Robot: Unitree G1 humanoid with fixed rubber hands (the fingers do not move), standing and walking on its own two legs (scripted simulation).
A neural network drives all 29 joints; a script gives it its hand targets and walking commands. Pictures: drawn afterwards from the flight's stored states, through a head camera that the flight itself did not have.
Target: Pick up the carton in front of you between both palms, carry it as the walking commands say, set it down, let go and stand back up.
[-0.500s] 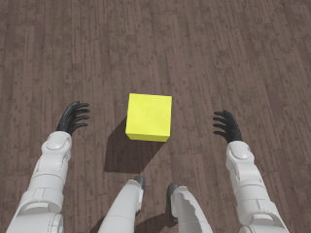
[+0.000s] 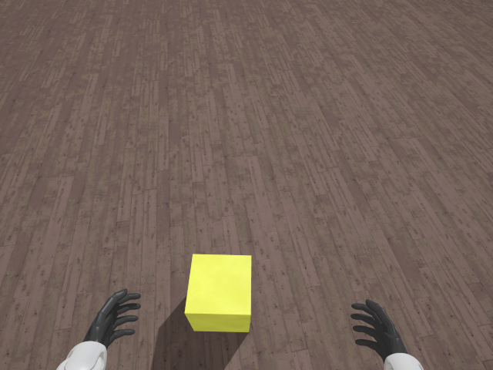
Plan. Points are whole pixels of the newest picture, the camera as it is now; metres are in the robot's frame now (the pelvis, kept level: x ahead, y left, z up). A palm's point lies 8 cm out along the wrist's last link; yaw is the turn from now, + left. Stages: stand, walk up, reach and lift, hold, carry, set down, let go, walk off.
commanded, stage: let go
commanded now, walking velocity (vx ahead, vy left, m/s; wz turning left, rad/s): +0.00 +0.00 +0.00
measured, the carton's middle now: (221, 294) +0.42 +0.09 -0.65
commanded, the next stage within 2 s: stand in 0.34 s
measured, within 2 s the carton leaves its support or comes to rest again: neither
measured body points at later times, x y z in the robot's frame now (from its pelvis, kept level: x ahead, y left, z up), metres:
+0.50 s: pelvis -0.01 +0.01 -0.01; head +0.00 +0.02 +0.44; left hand +0.13 +0.29 -0.09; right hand +0.13 -0.25 -0.10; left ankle -0.02 +0.13 -0.74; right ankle -0.05 -0.08 -0.74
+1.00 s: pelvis +0.01 +0.04 +0.00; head +0.01 +0.04 +0.45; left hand +0.16 +0.33 -0.10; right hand +0.14 -0.26 -0.10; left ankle -0.02 +0.13 -0.74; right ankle -0.05 -0.08 -0.74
